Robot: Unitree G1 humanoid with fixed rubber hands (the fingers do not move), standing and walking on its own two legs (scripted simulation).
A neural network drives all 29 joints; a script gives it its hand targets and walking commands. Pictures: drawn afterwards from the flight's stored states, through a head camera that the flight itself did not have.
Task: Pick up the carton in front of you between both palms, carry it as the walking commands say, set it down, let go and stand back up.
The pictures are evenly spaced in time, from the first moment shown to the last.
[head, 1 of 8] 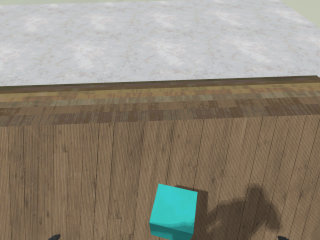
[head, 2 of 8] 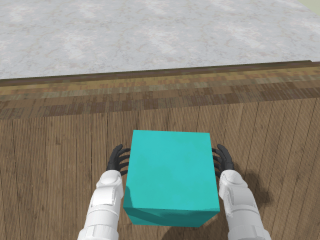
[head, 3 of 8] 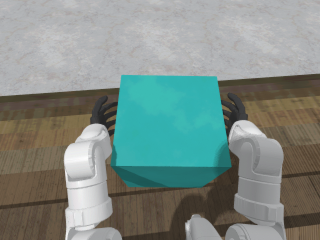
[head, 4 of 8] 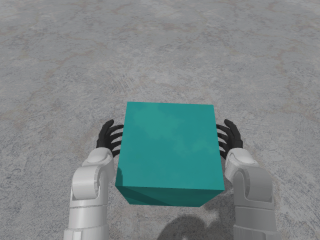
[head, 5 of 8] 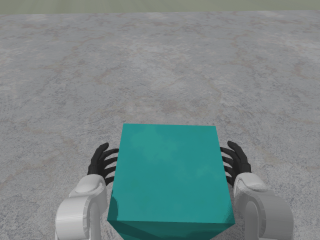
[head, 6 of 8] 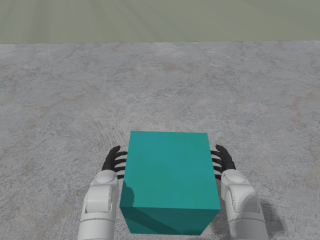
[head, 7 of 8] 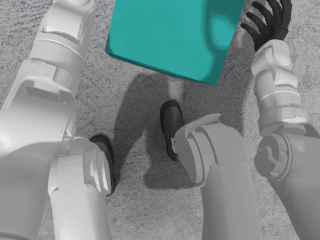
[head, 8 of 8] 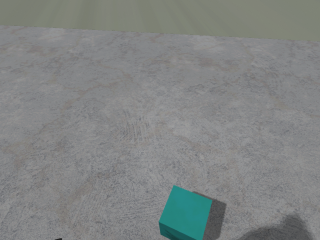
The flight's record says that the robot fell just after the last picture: no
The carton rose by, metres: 0.68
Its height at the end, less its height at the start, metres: -1.58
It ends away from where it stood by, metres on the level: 6.90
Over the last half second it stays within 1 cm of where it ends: yes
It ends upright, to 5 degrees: yes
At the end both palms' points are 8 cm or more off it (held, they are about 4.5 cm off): yes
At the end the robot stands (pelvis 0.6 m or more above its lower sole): yes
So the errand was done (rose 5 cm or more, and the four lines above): yes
